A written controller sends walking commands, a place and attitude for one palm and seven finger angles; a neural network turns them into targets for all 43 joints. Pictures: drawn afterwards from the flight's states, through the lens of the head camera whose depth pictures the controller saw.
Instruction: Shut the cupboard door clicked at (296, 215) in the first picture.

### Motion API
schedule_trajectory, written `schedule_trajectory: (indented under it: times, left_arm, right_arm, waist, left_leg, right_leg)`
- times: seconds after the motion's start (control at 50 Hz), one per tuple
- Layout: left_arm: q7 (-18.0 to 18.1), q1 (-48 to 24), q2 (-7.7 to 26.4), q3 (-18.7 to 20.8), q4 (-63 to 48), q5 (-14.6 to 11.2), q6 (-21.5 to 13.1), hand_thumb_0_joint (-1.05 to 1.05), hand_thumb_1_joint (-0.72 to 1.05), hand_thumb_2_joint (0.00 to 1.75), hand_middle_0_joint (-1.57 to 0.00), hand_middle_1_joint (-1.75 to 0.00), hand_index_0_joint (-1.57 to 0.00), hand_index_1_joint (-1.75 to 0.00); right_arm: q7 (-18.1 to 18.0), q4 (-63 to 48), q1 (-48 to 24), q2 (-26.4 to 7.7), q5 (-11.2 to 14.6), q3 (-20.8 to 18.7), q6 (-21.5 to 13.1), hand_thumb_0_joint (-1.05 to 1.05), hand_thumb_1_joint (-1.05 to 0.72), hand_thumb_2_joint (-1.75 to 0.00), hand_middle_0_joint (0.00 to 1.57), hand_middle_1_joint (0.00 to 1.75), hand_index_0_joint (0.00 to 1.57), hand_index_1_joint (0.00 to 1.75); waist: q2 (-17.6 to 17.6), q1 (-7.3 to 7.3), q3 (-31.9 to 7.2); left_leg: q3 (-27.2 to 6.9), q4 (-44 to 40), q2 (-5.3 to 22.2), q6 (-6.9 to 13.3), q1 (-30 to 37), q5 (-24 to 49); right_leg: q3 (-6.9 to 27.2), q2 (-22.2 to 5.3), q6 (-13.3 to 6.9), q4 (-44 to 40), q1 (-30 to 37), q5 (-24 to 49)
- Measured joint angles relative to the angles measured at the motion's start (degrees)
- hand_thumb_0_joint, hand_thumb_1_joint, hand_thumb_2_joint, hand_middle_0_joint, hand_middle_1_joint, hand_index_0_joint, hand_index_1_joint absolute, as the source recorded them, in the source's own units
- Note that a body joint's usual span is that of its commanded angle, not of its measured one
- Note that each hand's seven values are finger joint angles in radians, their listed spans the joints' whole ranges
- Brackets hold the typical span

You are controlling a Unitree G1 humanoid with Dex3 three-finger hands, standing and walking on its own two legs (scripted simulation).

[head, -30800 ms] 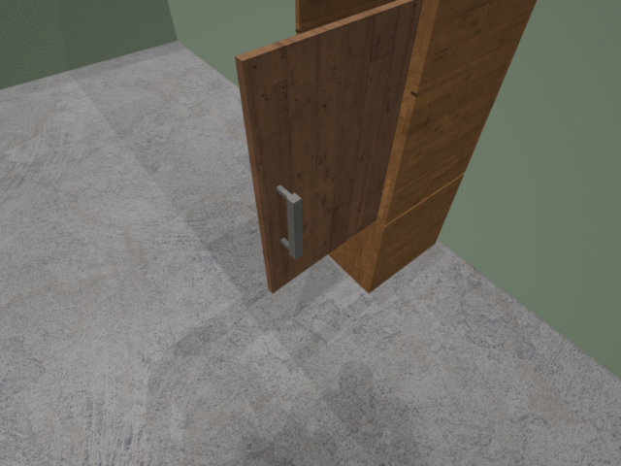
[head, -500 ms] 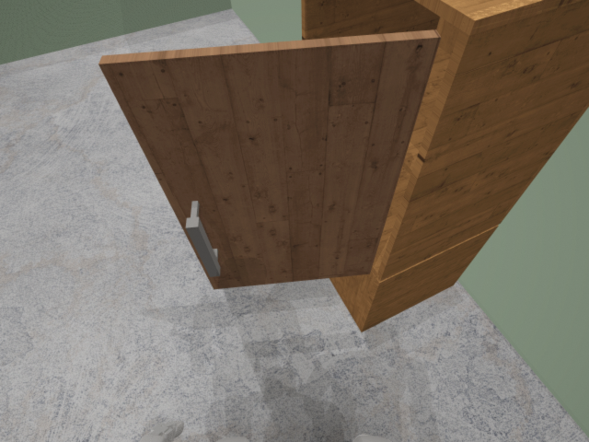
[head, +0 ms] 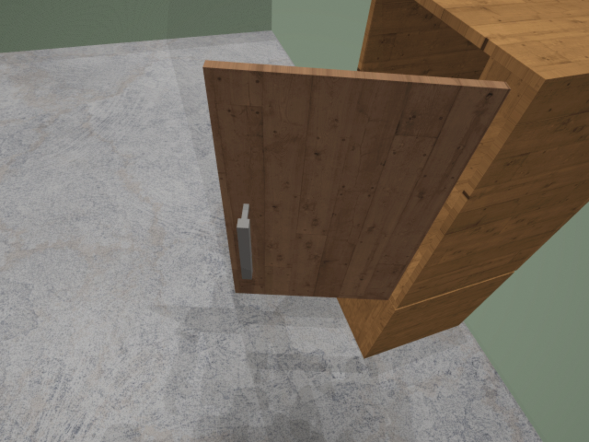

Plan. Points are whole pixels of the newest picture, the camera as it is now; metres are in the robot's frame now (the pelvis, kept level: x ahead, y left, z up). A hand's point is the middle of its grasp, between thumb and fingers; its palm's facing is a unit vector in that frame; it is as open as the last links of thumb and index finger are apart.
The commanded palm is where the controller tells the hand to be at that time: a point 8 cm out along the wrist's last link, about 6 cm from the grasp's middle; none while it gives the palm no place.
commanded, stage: come to a stop and stand still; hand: left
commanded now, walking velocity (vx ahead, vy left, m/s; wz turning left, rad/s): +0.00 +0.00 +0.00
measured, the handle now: (246, 243) +0.46 +0.13 -0.09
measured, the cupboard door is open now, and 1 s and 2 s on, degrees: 70 70 70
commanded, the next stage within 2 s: look again from close up in 0.32 s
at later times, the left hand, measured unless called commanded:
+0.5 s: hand out of the picture -0.01 +0.14 -0.18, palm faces -0.02 -0.98 -0.18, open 7.3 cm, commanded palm none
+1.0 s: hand out of the picture +0.03 +0.16 -0.17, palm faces -0.03 -0.97 -0.23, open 7.4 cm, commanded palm none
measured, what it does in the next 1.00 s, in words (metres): steps on the spot: right foot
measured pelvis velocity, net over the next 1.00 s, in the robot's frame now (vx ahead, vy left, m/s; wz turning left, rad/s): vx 0.01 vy -0.02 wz -0.03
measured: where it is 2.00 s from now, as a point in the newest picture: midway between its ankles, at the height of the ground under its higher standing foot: outside the picture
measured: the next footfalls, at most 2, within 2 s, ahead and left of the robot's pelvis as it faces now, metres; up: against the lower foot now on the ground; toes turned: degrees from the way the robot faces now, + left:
right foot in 0.08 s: -0.01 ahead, -0.13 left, +0.00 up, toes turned -1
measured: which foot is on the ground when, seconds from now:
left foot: down 0.00-1.00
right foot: up 0.00-0.06, down 0.08-1.00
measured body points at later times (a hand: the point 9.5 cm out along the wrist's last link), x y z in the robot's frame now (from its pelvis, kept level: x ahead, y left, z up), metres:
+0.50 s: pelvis -0.02 -0.02 +0.00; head +0.00 -0.02 +0.45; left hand -0.01 +0.19 -0.16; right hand -0.05 -0.25 -0.16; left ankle +0.01 +0.09 -0.74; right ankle -0.05 -0.13 -0.74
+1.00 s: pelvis +0.01 -0.02 +0.00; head +0.02 -0.03 +0.45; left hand +0.03 +0.21 -0.16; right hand +0.03 -0.26 -0.16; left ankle +0.01 +0.09 -0.74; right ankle -0.05 -0.13 -0.74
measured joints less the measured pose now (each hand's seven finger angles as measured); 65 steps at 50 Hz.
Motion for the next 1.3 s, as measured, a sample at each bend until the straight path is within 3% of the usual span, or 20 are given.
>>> schedule_trajectory:
  times: [0.08, 0.12, 0.2, 0.42, 0.54, 0.74, 1.06, 1.08, 1.1, 1.14, 1.2, 1.24, 1.3]
  left_arm:
    - [0.0, 1.9, -0.4, -0.9, 1.3, -0.1, -1.0, 0.01, 0.91, 0.9, -0.2, -0.3, -0.19, -0.3]
    - [0.2, 2.1, -1.5, -1.4, 2.8, 0.0, -1.5, 0.01, 0.91, 0.9, -0.2, -0.3, -0.19, -0.3]
    - [0.1, 2.9, -3.7, -2.4, 4.6, -0.2, -2.4, 0.01, 0.91, 0.9, -0.2, -0.3, -0.19, -0.3]
    - [0.5, 2.7, -4.8, -2.7, 5.8, -0.4, -2.8, 0.02, 0.92, 0.9, -0.2, -0.3, -0.2, -0.3]
    - [1.1, 3.4, -5.1, -4.0, 3.9, -0.1, -4.8, 0.02, 0.92, 0.9, -0.2, -0.3, -0.2, -0.3]
    - [1.0, 3.0, -4.2, -3.9, 2.6, -0.3, -4.7, 0.01, 0.91, 0.9, -0.2, -0.3, -0.2, -0.3]
    - [1.1, 1.5, -2.3, -3.6, 2.5, 0.0, -4.8, 0.01, 0.9, 0.9, -0.2, -0.3, -0.2, -0.3]
    - [0.6, 4.1, -2.6, -0.5, -7.2, -1.3, -1.3, 0.01, 0.9, 0.9, -0.2, -0.3, -0.2, -0.3]
    - [1.5, 7.4, -2.2, 0.3, -18.3, -3.2, -1.2, 0.01, 0.9, 0.9, -0.2, -0.3, -0.2, -0.3]
    - [3.6, 12.7, -1.5, 0.0, -36.8, -6.8, -4.3, 0.02, 0.9, 0.9, -0.21, -0.3, -0.2, -0.3]
    - [2.5, 11.7, -2.7, 1.7, -48.6, -9.4, -13.1, 0.02, 0.91, 0.9, -0.22, -0.32, -0.22, -0.32]
    - [-1.5, 8.7, -4.1, 4.0, -49.4, -11.5, -21.9, 0.01, 0.91, 0.9, -0.24, -0.34, -0.24, -0.35]
    - [-11.1, 7.2, -5.2, 5.6, -48.9, -14.1, -34.9, 0.01, 0.91, 0.9, -0.28, -0.39, -0.27, -0.39]
  right_arm:
    - [0.1, 2.0, 1.0, 0.5, 0.7, -0.1, -0.3, 0.0, -0.91, -0.9, 0.2, 0.3, 0.2, 0.3]
    - [0.2, 3.2, 1.0, 0.2, 1.1, -0.5, -0.3, 0.0, -0.91, -0.9, 0.2, 0.3, 0.2, 0.3]
    - [0.2, 5.1, 2.2, -1.1, 1.1, -0.9, -0.8, 0.0, -0.93, -0.9, 0.2, 0.3, 0.2, 0.3]
    - [0.1, 10.0, 8.4, -0.2, 0.7, -0.2, -0.5, 0.0, -0.91, -0.9, 0.2, 0.29, 0.2, 0.3]
    - [0.8, 6.6, 10.6, -0.8, 0.3, -0.2, -1.3, 0.0, -0.91, -0.9, 0.2, 0.29, 0.2, 0.29]
    - [0.7, 5.6, 8.9, 0.5, 0.1, 0.9, -1.7, 0.01, -0.92, -0.9, 0.2, 0.29, 0.2, 0.3]
    - [0.5, 6.1, 2.5, -3.1, 0.7, 0.1, -2.1, 0.01, -0.91, -0.9, 0.2, 0.29, 0.2, 0.3]
    - [-0.3, 3.9, 2.8, -3.3, 1.1, 0.2, -3.5, 0.01, -0.91, -0.9, 0.2, 0.29, 0.2, 0.3]
    - [-1.8, 1.2, 4.0, -3.4, 2.0, 0.4, -6.4, 0.01, -0.91, -0.9, 0.2, 0.29, 0.2, 0.3]
    - [-3.0, -3.6, 6.6, -3.7, 3.0, -0.3, -12.3, 0.01, -0.91, -0.9, 0.2, 0.29, 0.2, 0.3]
    - [-1.6, -9.8, 7.5, -4.6, 2.5, -2.1, -17.2, 0.01, -0.91, -0.9, 0.2, 0.29, 0.2, 0.3]
    - [-0.1, -12.9, 5.1, -5.0, 1.9, -2.8, -18.3, 0.01, -0.91, -0.9, 0.2, 0.29, 0.2, 0.3]
    - [2.0, -16.7, 1.3, -4.8, 0.9, -3.7, -18.5, 0.01, -0.91, -0.9, 0.2, 0.29, 0.2, 0.3]
  waist:
    - [-0.3, -0.13, -0.8]
    - [0.7, -0.4, -0.7]
    - [2.7, -1.85, -0.9]
    - [0.8, -3.01, -1.9]
    - [3.4, -4.32, -1.2]
    - [4.4, -3.51, -2.2]
    - [2.0, -2.18, -1.5]
    - [1.9, -2.21, -0.6]
    - [1.5, -2.02, -0.3]
    - [0.7, -2.24, -2.1]
    - [1.3, -3.69, -6.9]
    - [1.7, -3.62, -9.3]
    - [1.0, -2.67, -12.5]
  left_leg:
    - [1.0, 0.0, -1.0, -0.3, -0.7, 0.3]
    - [1.5, 0.3, -0.9, -0.7, -0.9, 0.2]
    - [1.1, -2.7, -0.2, -1.0, 0.8, 2.1]
    - [0.6, -4.7, 1.1, -2.4, 2.5, 3.2]
    - [-0.6, 3.7, 2.1, -2.3, -2.9, -0.6]
    - [0.6, 3.6, 0.8, -1.9, -1.7, -1.6]
    - [0.9, 2.1, 1.6, -2.5, 0.0, -2.0]
    - [0.8, 3.7, 1.9, -2.5, -0.7, -2.5]
    - [0.7, 5.1, 1.9, -2.6, -1.6, -3.3]
    - [0.5, 6.9, 0.8, -2.6, -3.3, -4.2]
    - [-1.2, 13.1, -0.5, -2.7, -10.9, -6.1]
    - [-0.9, 19.3, 0.1, -2.9, -18.3, -8.0]
    - [-1.0, 28.5, 1.1, -3.5, -29.2, -9.7]
  right_leg:
    - [1.2, -0.8, -0.5, -14.6, 7.0, 8.6]
    - [1.9, -0.7, 0.1, -17.7, 8.4, 7.1]
    - [1.7, 0.1, -0.4, -19.7, 9.6, 9.3]
    - [1.2, 1.5, -1.8, -21.8, 11.3, 10.5]
    - [0.0, 2.5, -2.1, -17.0, 7.9, 8.2]
    - [1.1, 1.1, -1.6, -13.8, 7.5, 5.7]
    - [1.6, 1.8, -1.9, -16.7, 9.6, 6.1]
    - [1.3, 2.1, -1.9, -15.1, 8.8, 6.1]
    - [0.6, 2.0, -1.8, -11.2, 6.6, 5.6]
    - [-1.4, 0.4, -2.0, -3.8, 2.4, 4.7]
    - [-3.1, -0.9, -2.5, -1.4, -2.1, -0.1]
    - [-2.9, -0.5, -2.8, 3.3, -8.8, -3.4]
    - [-2.3, 0.4, -3.1, 14.1, -21.0, -4.4]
